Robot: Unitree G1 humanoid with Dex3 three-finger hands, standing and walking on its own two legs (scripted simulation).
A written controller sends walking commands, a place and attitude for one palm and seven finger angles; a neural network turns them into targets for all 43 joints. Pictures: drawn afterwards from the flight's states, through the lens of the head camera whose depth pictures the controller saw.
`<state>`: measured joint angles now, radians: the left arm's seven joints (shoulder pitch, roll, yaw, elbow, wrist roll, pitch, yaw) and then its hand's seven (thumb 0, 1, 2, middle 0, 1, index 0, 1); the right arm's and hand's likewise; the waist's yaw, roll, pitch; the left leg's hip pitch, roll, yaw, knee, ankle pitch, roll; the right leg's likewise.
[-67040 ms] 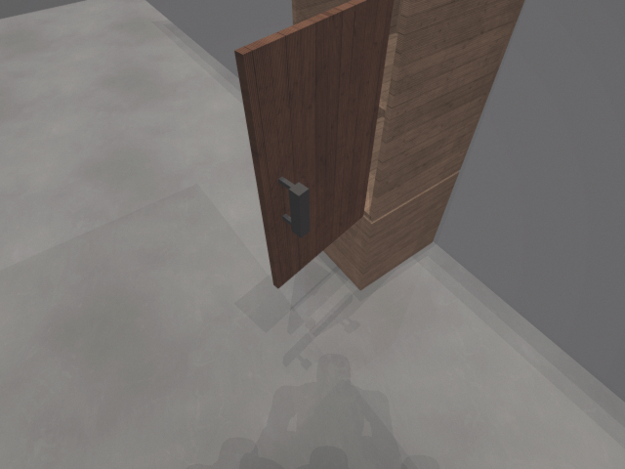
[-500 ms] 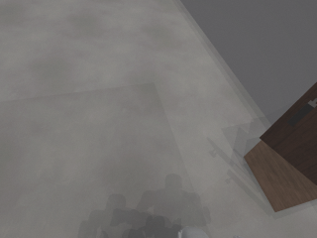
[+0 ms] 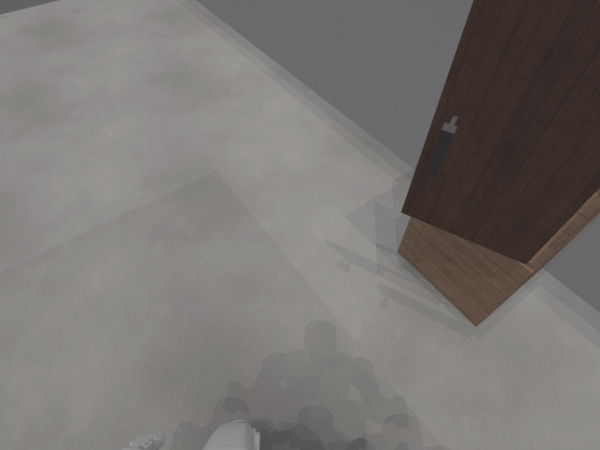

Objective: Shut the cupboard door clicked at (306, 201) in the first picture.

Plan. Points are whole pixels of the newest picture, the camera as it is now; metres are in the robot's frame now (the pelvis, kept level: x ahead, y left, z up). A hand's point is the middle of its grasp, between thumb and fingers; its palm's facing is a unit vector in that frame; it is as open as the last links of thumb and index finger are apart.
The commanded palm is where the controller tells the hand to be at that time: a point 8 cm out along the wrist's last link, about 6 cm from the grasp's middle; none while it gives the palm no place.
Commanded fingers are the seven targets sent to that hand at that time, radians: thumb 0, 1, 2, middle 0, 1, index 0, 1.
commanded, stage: turn to face it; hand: left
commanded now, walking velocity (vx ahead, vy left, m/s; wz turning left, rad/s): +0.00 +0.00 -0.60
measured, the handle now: (443, 145) +0.71 -0.28 -0.06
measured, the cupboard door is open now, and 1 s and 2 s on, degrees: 23 23 23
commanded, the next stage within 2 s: take the last steps up to it in 0.70 s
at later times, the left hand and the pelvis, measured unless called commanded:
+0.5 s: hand (167, 438) +0.16 +0.22 -0.16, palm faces -0.28 -0.93 -0.24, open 7.4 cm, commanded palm none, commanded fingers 0.00 0.90 0.90 -0.20 -0.30 -0.20 -0.30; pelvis +0.01 +0.03 +0.00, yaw -18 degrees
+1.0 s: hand (211, 428) +0.17 +0.16 -0.19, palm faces -0.40 -0.90 -0.15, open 7.4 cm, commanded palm none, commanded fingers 0.00 0.90 0.90 -0.20 -0.30 -0.20 -0.30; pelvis +0.05 +0.01 -0.01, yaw -26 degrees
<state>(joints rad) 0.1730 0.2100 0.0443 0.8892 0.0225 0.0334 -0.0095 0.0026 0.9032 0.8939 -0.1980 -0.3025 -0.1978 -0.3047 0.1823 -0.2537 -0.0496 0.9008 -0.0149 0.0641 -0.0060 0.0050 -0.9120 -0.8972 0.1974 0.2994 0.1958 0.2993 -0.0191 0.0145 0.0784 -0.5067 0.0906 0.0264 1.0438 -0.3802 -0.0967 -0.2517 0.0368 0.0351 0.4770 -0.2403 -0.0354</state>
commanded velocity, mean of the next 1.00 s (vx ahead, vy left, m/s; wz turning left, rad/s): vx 0.07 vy -0.02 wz -0.37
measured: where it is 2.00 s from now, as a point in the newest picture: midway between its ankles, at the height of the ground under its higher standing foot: (369, 443)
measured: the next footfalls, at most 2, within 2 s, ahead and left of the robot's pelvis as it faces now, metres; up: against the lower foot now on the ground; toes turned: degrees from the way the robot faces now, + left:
left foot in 0.16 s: +0.07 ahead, +0.14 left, +0.00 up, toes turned -3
right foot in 0.56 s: -0.01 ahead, -0.10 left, +0.00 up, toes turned -24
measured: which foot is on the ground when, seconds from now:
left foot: up 0.00-0.14, down 0.16-0.56, up 0.58-0.94, down 0.96-1.00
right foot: down 0.00-0.16, up 0.18-0.54, down 0.56-0.96, up 0.98-1.00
